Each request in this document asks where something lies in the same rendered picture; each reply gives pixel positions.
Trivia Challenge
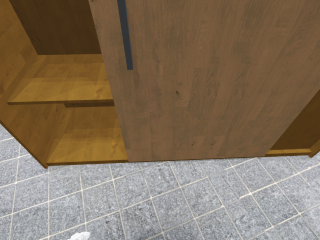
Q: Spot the wardrobe door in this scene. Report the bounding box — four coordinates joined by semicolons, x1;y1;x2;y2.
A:
88;0;320;162
270;89;320;150

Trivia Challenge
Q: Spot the handle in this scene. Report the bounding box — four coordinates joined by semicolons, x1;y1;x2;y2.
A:
117;0;134;70

